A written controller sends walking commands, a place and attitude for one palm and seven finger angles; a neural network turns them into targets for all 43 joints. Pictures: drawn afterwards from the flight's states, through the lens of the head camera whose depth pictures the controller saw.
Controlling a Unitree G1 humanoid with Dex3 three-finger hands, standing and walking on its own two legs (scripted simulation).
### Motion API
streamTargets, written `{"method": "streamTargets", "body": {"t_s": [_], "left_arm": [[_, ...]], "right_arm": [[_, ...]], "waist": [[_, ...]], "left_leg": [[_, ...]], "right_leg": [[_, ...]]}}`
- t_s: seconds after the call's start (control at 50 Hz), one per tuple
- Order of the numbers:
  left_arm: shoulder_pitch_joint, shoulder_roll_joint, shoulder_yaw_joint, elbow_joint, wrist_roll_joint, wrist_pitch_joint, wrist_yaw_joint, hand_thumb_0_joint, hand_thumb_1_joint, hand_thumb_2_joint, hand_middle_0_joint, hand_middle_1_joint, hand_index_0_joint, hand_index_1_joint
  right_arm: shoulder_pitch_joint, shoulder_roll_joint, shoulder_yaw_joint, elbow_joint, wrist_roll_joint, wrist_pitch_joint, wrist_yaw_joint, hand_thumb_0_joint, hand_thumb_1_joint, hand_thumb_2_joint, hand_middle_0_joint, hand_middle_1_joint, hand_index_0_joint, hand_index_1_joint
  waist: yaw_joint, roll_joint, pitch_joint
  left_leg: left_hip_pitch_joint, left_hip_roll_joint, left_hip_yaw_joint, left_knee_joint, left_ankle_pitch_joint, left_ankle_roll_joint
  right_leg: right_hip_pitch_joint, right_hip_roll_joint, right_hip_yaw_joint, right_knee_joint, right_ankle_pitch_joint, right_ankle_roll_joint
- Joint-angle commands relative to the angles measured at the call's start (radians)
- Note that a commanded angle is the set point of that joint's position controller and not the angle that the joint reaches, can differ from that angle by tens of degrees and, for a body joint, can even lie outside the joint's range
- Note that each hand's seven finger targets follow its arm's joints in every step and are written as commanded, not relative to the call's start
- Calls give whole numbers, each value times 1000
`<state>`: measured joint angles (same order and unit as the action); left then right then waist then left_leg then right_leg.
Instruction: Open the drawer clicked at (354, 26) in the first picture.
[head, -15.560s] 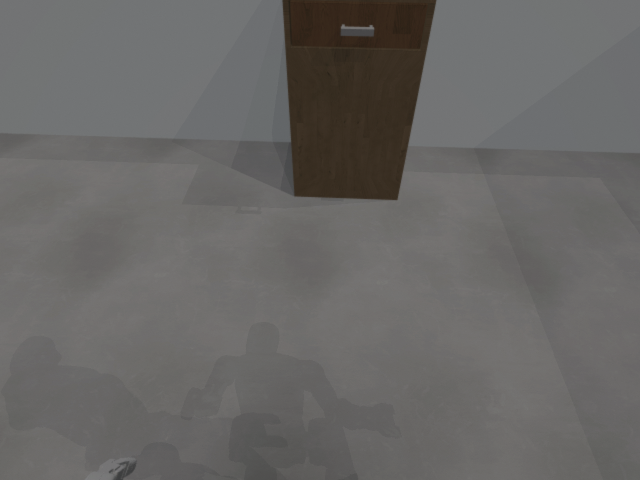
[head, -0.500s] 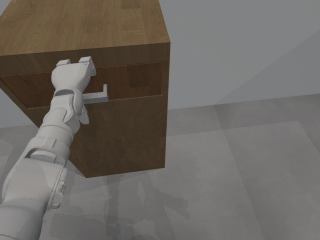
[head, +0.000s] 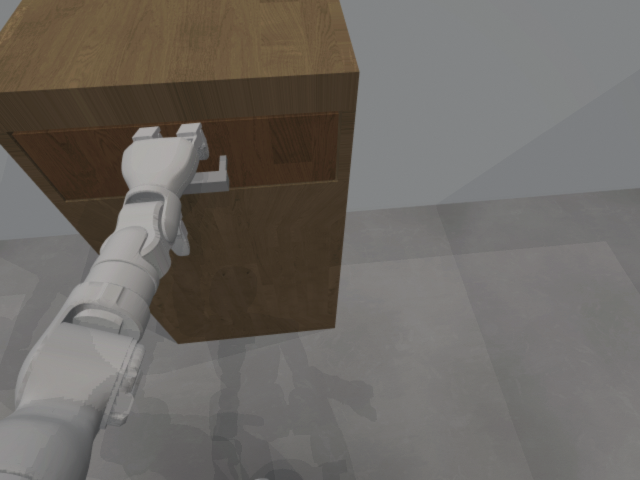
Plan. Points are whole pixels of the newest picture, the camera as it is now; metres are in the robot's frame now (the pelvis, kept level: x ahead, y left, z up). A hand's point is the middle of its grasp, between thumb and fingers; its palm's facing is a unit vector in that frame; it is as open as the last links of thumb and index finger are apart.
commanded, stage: lower the fingers behind the handle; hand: left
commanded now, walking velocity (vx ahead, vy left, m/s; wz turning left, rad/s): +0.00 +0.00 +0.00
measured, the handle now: (191, 173) +0.55 +0.17 +0.03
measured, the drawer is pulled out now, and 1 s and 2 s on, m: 0.00 0.00 0.00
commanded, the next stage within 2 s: close the thumb around the handle in 1.20 s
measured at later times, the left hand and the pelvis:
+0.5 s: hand (183, 200) +0.49 +0.18 +0.04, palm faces +0.00 -0.04 -1.00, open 13.9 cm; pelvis -0.01 +0.01 -0.01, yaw -2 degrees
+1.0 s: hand (191, 208) +0.50 +0.17 +0.01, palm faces -0.02 -0.04 -1.00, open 13.8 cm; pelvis -0.01 +0.01 -0.02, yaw -2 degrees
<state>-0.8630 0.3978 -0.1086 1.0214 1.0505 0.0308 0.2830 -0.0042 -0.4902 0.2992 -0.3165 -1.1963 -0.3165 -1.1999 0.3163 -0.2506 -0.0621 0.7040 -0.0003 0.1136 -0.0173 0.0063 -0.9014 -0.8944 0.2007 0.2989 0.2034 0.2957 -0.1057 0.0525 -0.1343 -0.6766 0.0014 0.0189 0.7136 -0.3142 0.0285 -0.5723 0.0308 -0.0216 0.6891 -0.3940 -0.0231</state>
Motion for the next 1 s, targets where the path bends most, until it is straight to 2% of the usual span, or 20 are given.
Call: {"method": "streamTargets", "body": {"t_s": [0.0,0.02,0.06,0.08,0.14,0.22,0.26,0.34,0.38,0.42,0.44,0.52,0.6,0.66,0.74,0.78,0.84,0.86,0.9,0.98], "left_arm": [[-538,220,64,-167,15,47,75,0,-500,300,-300,-1200,-300,-1200],[-526,229,79,-151,13,53,70,0,-500,300,-300,-1200,-300,-1200],[-512,174,34,-127,4,69,57,0,-500,300,-300,-1200,-300,-1200],[-510,208,62,-127,7,70,52,0,-500,300,-300,-1200,-300,-1200],[-477,202,58,-117,1,59,29,0,-500,300,-300,-1200,-300,-1200],[-454,248,95,-131,7,23,28,0,-500,300,-300,-1200,-300,-1200],[-435,246,89,-104,17,14,39,0,-500,300,-300,-1200,-300,-1200],[-434,264,113,-114,30,-1,74,0,-500,300,-300,-1200,-300,-1200],[-426,226,85,-72,29,19,88,0,-500,300,-300,-1200,-300,-1200],[-452,232,88,-50,30,33,98,0,-500,300,-300,-1200,-300,-1200],[-449,253,99,-38,32,43,104,0,-500,300,-300,-1200,-300,-1200],[-515,220,60,29,29,87,108,0,-500,300,-300,-1200,-300,-1200],[-486,269,87,90,25,114,91,0,-500,300,-300,-1200,-300,-1200],[-500,247,55,109,28,112,70,0,-500,300,-300,-1200,-300,-1200],[-488,303,102,58,34,64,59,0,-500,300,-300,-1200,-300,-1200],[-503,251,74,1,35,29,67,0,-500,300,-300,-1200,-300,-1200],[-528,314,131,-100,43,-9,99,0,-500,300,-300,-1200,-300,-1200],[-495,266,105,-67,42,1,111,0,-500,300,-300,-1200,-300,-1200],[-492,230,81,-32,42,24,125,0,-500,300,-300,-1200,-300,-1200],[-548,255,100,-50,32,57,156,0,-500,300,-300,-1200,-300,-1200]], "right_arm": [[129,-147,-50,-52,-2,-14,-6,0,-900,-900,200,300,200,300],[135,-149,-51,-50,-4,-14,-5,0,-900,-900,200,300,200,300],[141,-149,-51,-50,-1,-12,-2,0,-900,-900,200,300,200,300],[145,-153,-54,-46,-2,-12,-4,0,-900,-900,200,300,200,300],[151,-155,-54,-51,-3,-11,-8,0,-900,-900,200,300,200,300],[154,-155,-50,-53,-5,-15,-16,0,-900,-900,200,300,200,300],[158,-155,-48,-51,-1,-17,-19,0,-900,-900,200,300,200,300],[174,-155,-53,-44,-5,-26,-14,0,-900,-900,200,300,200,300],[175,-152,-53,-38,-4,-28,-11,0,-900,-900,200,300,200,300],[178,-155,-52,-30,-6,-31,-8,0,-900,-900,200,300,200,300],[182,-158,-51,-33,-3,-31,-7,0,-900,-900,200,300,200,300],[190,-161,-44,-23,-3,-32,-7,0,-900,-900,200,300,200,300],[191,-165,-35,-33,0,-30,-16,0,-900,-900,200,300,200,300],[191,-164,-28,-43,1,-32,-21,0,-900,-900,200,300,200,300],[196,-164,-29,-60,-5,-38,-32,0,-900,-900,200,300,200,300],[202,-156,-35,-61,-11,-46,-30,0,-900,-900,200,300,200,300],[210,-159,-42,-59,-17,-50,-30,0,-900,-900,200,300,200,300],[211,-153,-45,-52,-18,-49,-26,0,-900,-900,200,300,200,300],[216,-156,-45,-36,-17,-50,-17,0,-900,-900,200,300,200,300],[221,-162,-48,-20,-18,-47,-8,0,-900,-900,200,300,200,300]], "waist": [[-30,18,-437],[-24,14,-455],[-36,7,-444],[-32,-3,-443],[-32,-28,-436],[-20,-34,-411],[-27,-30,-355],[-18,3,-395],[-31,-11,-364],[-41,-18,-356],[-34,-1,-362],[-67,-23,-346],[-60,-49,-359],[-75,-32,-331],[-62,-15,-401],[-65,24,-436],[-46,62,-521],[-49,57,-507],[-63,28,-442],[-68,43,-477]], "left_leg": [[369,-20,-5,-2,414,18],[373,-18,-9,2,445,16],[374,-15,-6,5,447,19],[368,-11,-6,4,443,18],[346,-14,-3,2,431,24],[303,-15,-3,-3,401,26],[275,-13,-3,-5,353,25],[293,-7,-9,7,370,20],[272,-8,-8,12,341,20],[256,-6,-5,13,328,21],[249,-8,-5,12,310,19],[226,-7,-14,17,267,20],[173,-12,-3,28,239,24],[149,-11,-4,34,213,26],[150,-7,-7,63,238,27],[192,-2,-12,83,274,26],[239,4,-23,101,330,21],[246,3,-23,103,341,20],[225,7,-28,99,332,17],[245,5,-30,94,337,18]], "right_leg": [[42,35,2,-54,413,-6],[53,38,-2,-48,430,-9],[40,39,-1,-53,438,-4],[46,38,-1,-53,437,-3],[70,37,6,-60,453,0],[80,37,7,-59,438,-5],[35,39,6,-61,384,-4],[6,44,0,-42,356,-10],[-23,46,-4,-43,330,-9],[-30,45,-3,-43,325,-8],[-36,44,-2,-40,306,-8],[-75,45,-7,-39,262,-6],[-43,40,3,-33,274,1],[-75,39,2,-26,254,3],[-68,38,9,2,278,3],[-102,43,4,14,285,0],[-97,47,3,37,309,-4],[-108,51,-4,35,307,-5],[-143,54,-15,31,286,-4],[-128,54,-11,24,293,-4]]}}
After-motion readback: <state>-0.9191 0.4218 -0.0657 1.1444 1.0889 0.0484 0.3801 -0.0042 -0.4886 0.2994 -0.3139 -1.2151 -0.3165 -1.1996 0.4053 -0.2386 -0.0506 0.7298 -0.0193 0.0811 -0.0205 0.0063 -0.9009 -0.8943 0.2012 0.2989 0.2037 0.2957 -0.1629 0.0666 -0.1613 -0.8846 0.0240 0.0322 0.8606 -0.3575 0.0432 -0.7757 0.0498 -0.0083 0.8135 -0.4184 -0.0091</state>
